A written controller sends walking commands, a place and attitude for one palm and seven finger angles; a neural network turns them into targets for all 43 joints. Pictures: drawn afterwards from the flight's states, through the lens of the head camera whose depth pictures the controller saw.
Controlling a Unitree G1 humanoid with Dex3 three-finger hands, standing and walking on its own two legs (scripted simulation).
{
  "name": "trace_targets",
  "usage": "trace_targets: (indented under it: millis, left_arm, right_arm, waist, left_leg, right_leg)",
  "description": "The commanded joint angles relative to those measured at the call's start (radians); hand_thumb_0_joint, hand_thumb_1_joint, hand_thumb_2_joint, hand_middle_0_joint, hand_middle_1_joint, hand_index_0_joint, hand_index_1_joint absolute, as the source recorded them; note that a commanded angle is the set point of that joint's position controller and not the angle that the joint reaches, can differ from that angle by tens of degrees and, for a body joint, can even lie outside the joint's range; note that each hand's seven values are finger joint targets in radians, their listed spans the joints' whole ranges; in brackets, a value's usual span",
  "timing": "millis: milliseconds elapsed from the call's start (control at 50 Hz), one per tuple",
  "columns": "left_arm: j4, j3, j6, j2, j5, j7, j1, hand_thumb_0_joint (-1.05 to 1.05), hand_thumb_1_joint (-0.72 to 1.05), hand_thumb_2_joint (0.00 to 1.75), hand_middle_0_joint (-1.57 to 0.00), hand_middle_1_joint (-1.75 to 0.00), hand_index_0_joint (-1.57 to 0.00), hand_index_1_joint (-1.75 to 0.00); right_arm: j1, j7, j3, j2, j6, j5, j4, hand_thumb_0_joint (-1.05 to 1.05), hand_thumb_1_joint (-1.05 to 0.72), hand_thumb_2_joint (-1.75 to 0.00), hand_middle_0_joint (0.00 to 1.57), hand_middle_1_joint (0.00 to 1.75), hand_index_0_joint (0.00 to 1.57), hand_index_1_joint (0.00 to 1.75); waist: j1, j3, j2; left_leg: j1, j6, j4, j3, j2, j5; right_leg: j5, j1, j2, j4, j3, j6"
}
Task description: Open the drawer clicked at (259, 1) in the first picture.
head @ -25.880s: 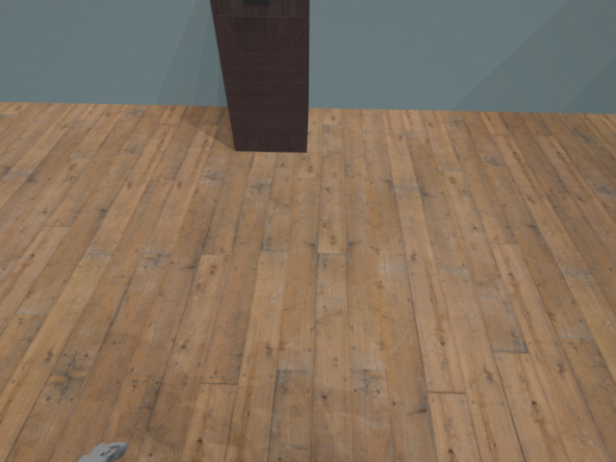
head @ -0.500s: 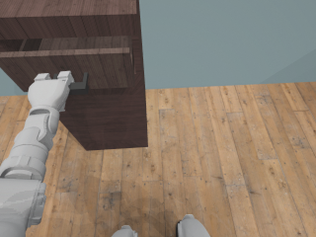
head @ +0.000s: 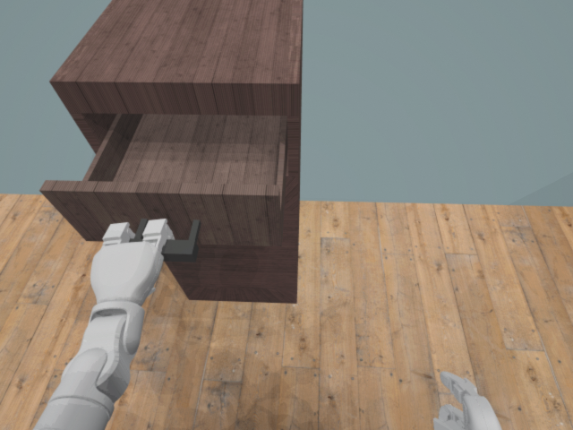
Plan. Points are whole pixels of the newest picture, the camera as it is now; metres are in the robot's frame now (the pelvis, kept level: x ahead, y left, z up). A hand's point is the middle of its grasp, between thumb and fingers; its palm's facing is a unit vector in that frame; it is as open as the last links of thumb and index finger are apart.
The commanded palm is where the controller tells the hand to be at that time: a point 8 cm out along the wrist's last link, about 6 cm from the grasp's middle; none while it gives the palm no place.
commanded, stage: pull the drawer open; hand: left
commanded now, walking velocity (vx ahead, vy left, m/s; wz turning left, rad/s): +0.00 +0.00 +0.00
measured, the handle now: (166, 237) +0.38 +0.22 +0.02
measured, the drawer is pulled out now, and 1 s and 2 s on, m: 0.17 0.30 0.30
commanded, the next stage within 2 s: open the thumb to release the handle in 1.20 s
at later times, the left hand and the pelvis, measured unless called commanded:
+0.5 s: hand (134, 317) +0.26 +0.24 +0.00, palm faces -0.01 -0.02 -1.00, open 6.0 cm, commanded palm +0.23 +0.22 +0.05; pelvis -0.01 -0.03 +0.00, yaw +1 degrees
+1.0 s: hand (117, 377) +0.19 +0.23 +0.00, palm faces +0.01 -0.05 -1.00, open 6.0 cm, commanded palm +0.14 +0.22 +0.05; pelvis -0.01 -0.02 -0.01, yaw -1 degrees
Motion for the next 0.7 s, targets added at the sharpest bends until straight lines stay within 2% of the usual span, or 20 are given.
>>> trace_targets:
  millis: [0, 40, 80, 100, 120, 140, 220, 260, 320, 360, 420, 440, 460, 480, 520, 540, 560, 580, 620, 680]
  left_arm:
    - [-0.291, 0.075, -0.005, 0.151, -0.008, 0.017, 0.042, 0.0, 0.9, 0.9, -0.4, -1.35, -0.4, -1.35]
    - [-0.334, 0.044, -0.013, 0.111, -0.003, 0.014, 0.085, 0.0, 0.9, 0.9, -0.4, -1.35, -0.4, -1.35]
    - [-0.367, 0.062, -0.025, 0.117, -0.001, 0.017, 0.164, 0.0, 0.9, 0.9, -0.4, -1.35, -0.4, -1.35]
    - [-0.348, 0.034, -0.027, 0.119, 0.011, 0.02, -0.018, 0.0, 0.9, 0.9, -0.4, -1.35, -0.4, -1.35]
    - [-0.363, 0.05, -0.039, 0.144, 0.023, 0.026, -0.129, 0.0, 0.9, 0.9, -0.4, -1.35, -0.4, -1.35]
    - [-0.319, 0.074, -0.043, 0.159, 0.036, 0.032, -0.072, 0.0, 0.9, 0.9, -0.4, -1.35, -0.4, -1.35]
    - [-0.334, 0.072, -0.053, 0.16, 0.042, 0.037, -0.036, 0.0, 0.9, 0.9, -0.4, -1.35, -0.4, -1.35]
    - [-0.335, 0.052, -0.055, 0.136, 0.028, 0.032, -0.029, 0.0, 0.9, 0.9, -0.4, -1.35, -0.4, -1.35]
    - [-0.315, 0.104, -0.06, 0.191, 0.024, 0.027, -0.033, 0.0, 0.9, 0.9, -0.4, -1.35, -0.4, -1.35]
    - [-0.305, 0.088, -0.069, 0.169, 0.018, 0.024, -0.044, 0.0, 0.9, 0.9, -0.4, -1.35, -0.4, -1.35]
    - [-0.298, 0.097, -0.082, 0.178, 0.014, 0.028, -0.053, 0.0, 0.9, 0.9, -0.4, -1.35, -0.4, -1.35]
    - [-0.297, 0.089, -0.085, 0.161, 0.008, 0.028, -0.027, 0.0, 0.9, 0.9, -0.4, -1.35, -0.4, -1.35]
    - [-0.293, 0.122, -0.088, 0.188, 0.004, 0.03, 0.017, 0.0, 0.9, 0.9, -0.4, -1.35, -0.4, -1.35]
    - [-0.304, 0.11, -0.088, 0.165, 0.0, 0.029, 0.084, 0.0, 0.9, 0.9, -0.4, -1.35, -0.4, -1.35]
    - [-0.342, 0.121, -0.089, 0.167, -0.016, 0.029, 0.159, 0.0, 0.9, 0.9, -0.4, -1.35, -0.4, -1.35]
    - [-0.356, 0.15, -0.092, 0.19, -0.019, 0.031, 0.201, 0.0, 0.9, 0.9, -0.4, -1.35, -0.4, -1.35]
    - [-0.385, 0.144, -0.092, 0.174, -0.023, 0.033, 0.264, 0.0, 0.9, 0.9, -0.4, -1.35, -0.4, -1.35]
    - [-0.406, 0.135, -0.092, 0.159, -0.03, 0.034, 0.289, 0.0, 0.9, 0.9, -0.4, -1.35, -0.4, -1.35]
    - [-0.443, 0.175, -0.096, 0.184, -0.034, 0.043, 0.386, 0.0, 0.9, 0.9, -0.4, -1.35, -0.4, -1.35]
    - [-0.504, 0.202, -0.102, 0.183, -0.038, 0.062, 0.502, 0.0, 0.9, 0.9, -0.4, -1.35, -0.4, -1.35]
  right_arm:
    - [-0.043, -0.007, -0.029, -0.122, -0.036, -0.012, -0.14, 0.0, -0.9, -0.9, 0.2, 0.3, 0.2, 0.3]
    - [-0.065, -0.003, -0.02, -0.109, -0.04, -0.018, -0.146, 0.0, -0.9, -0.9, 0.2, 0.3, 0.2, 0.3]
    - [-0.081, 0.0, -0.018, -0.103, -0.045, -0.022, -0.152, 0.0, -0.9, -0.9, 0.2, 0.3, 0.2, 0.3]
    - [-0.078, -0.008, -0.014, -0.114, -0.038, -0.028, -0.125, 0.0, -0.9, -0.9, 0.2, 0.3, 0.2, 0.3]
    - [-0.074, -0.014, -0.018, -0.112, -0.038, -0.033, -0.118, 0.0, -0.9, -0.9, 0.2, 0.3, 0.2, 0.3]
    - [-0.071, -0.019, -0.021, -0.103, -0.041, -0.041, -0.112, 0.0, -0.9, -0.9, 0.2, 0.3, 0.2, 0.3]
    - [-0.087, -0.024, -0.018, -0.096, -0.046, -0.042, -0.11, 0.0, -0.9, -0.9, 0.2, 0.3, 0.2, 0.3]
    - [-0.096, -0.025, -0.018, -0.09, -0.048, -0.04, -0.108, 0.0, -0.9, -0.9, 0.2, 0.3, 0.2, 0.3]
    - [-0.101, -0.036, -0.016, -0.096, -0.049, -0.043, -0.102, 0.0, -0.9, -0.9, 0.2, 0.3, 0.2, 0.3]
    - [-0.102, -0.039, -0.017, -0.091, -0.053, -0.042, -0.1, 0.0, -0.9, -0.9, 0.2, 0.3, 0.2, 0.3]
    - [-0.096, -0.044, -0.018, -0.095, -0.059, -0.04, -0.1, 0.0, -0.9, -0.9, 0.2, 0.3, 0.2, 0.3]
    - [-0.096, -0.044, -0.02, -0.093, -0.065, -0.041, -0.104, 0.0, -0.9, -0.9, 0.2, 0.3, 0.2, 0.3]
    - [-0.094, -0.044, -0.023, -0.096, -0.066, -0.038, -0.105, 0.0, -0.9, -0.9, 0.2, 0.3, 0.2, 0.3]
    - [-0.102, -0.041, -0.021, -0.094, -0.07, -0.039, -0.117, 0.0, -0.9, -0.9, 0.2, 0.3, 0.2, 0.3]
    - [-0.109, -0.036, -0.021, -0.096, -0.074, -0.034, -0.129, 0.0, -0.9, -0.9, 0.2, 0.3, 0.2, 0.3]
    - [-0.113, -0.036, -0.023, -0.097, -0.076, -0.033, -0.13, 0.0, -0.9, -0.9, 0.2, 0.3, 0.2, 0.3]
    - [-0.122, -0.033, -0.02, -0.096, -0.078, -0.033, -0.143, 0.0, -0.9, -0.9, 0.2, 0.3, 0.2, 0.3]
    - [-0.123, -0.031, -0.021, -0.096, -0.081, -0.031, -0.145, 0.0, -0.9, -0.9, 0.2, 0.3, 0.2, 0.3]
    - [-0.129, -0.027, -0.022, -0.1, -0.086, -0.032, -0.153, 0.0, -0.9, -0.9, 0.2, 0.3, 0.2, 0.3]
    - [-0.134, -0.022, -0.025, -0.098, -0.092, -0.033, -0.156, 0.0, -0.9, -0.9, 0.2, 0.3, 0.2, 0.3]
  waist:
    - [0.03, -0.297, 0.006]
    - [0.027, -0.257, 0.011]
    - [0.038, -0.244, -0.001]
    - [-0.012, -0.214, -0.019]
    - [-0.017, -0.202, -0.005]
    - [0.005, -0.223, -0.015]
    - [0.021, -0.264, 0.009]
    - [0.02, -0.267, -0.001]
    - [0.025, -0.266, -0.031]
    - [0.02, -0.254, -0.031]
    - [0.02, -0.254, -0.015]
    - [0.023, -0.251, -0.032]
    - [0.035, -0.253, -0.034]
    - [0.047, -0.26, -0.035]
    - [0.053, -0.257, -0.039]
    - [0.06, -0.243, -0.048]
    - [0.07, -0.249, -0.033]
    - [0.06, -0.233, -0.041]
    - [0.074, -0.218, -0.041]
    - [0.073, -0.203, -0.038]
  left_leg:
    - [0.196, -0.019, -0.071, -0.02, -0.004, 0.736]
    - [0.194, -0.019, -0.068, -0.019, -0.005, 0.722]
    - [0.194, -0.021, -0.064, -0.017, -0.007, 0.72]
    - [0.18, -0.019, -0.056, -0.023, -0.01, 0.655]
    - [0.175, -0.017, -0.056, -0.021, -0.013, 0.591]
    - [0.172, -0.014, -0.051, -0.015, -0.021, 0.574]
    - [0.182, -0.018, -0.042, -0.011, -0.03, 0.585]
    - [0.176, -0.014, -0.04, -0.011, -0.034, 0.563]
    - [0.15, -0.01, -0.043, -0.006, -0.039, 0.522]
    - [0.134, -0.009, -0.047, -0.004, -0.041, 0.49]
    - [0.123, -0.009, -0.051, -0.002, -0.044, 0.453]
    - [0.116, -0.005, -0.052, 0.002, -0.045, 0.434]
    - [0.108, -0.008, -0.059, 0.002, -0.046, 0.428]
    - [0.104, -0.006, -0.062, 0.005, -0.048, 0.427]
    - [0.098, -0.007, -0.073, 0.006, -0.046, 0.415]
    - [0.085, -0.008, -0.077, 0.008, -0.046, 0.407]
    - [0.085, -0.008, -0.08, 0.01, -0.045, 0.405]
    - [0.083, -0.007, -0.081, 0.011, -0.044, 0.394]
    - [0.071, -0.009, -0.085, 0.012, -0.041, 0.394]
    - [0.066, -0.011, -0.076, 0.014, -0.039, 0.39]
  right_leg:
    - [0.425, 0.247, 0.064, -0.016, -0.065, -0.068]
    - [0.418, 0.225, 0.063, -0.012, -0.069, -0.065]
    - [0.419, 0.225, 0.066, -0.009, -0.066, -0.066]
    - [0.386, 0.183, 0.064, -0.013, -0.068, -0.062]
    - [0.351, 0.156, 0.061, -0.015, -0.064, -0.063]
    - [0.345, 0.171, 0.065, -0.009, -0.065, -0.067]
    - [0.375, 0.194, 0.061, -0.002, -0.055, -0.07]
    - [0.376, 0.2, 0.061, -0.005, -0.053, -0.069]
    - [0.394, 0.223, 0.059, -0.009, -0.041, -0.067]
    - [0.379, 0.22, 0.058, -0.01, -0.041, -0.067]
    - [0.355, 0.218, 0.056, -0.013, -0.036, -0.068]
    - [0.349, 0.223, 0.055, -0.016, -0.039, -0.067]
    - [0.346, 0.237, 0.058, -0.017, -0.033, -0.069]
    - [0.351, 0.252, 0.056, -0.017, -0.033, -0.069]
    - [0.347, 0.27, 0.054, -0.022, -0.026, -0.069]
    - [0.342, 0.275, 0.055, -0.022, -0.025, -0.07]
    - [0.335, 0.278, 0.054, -0.021, -0.023, -0.072]
    - [0.327, 0.271, 0.054, -0.025, -0.023, -0.07]
    - [0.326, 0.276, 0.054, -0.023, -0.016, -0.072]
    - [0.333, 0.259, 0.056, -0.015, -0.008, -0.073]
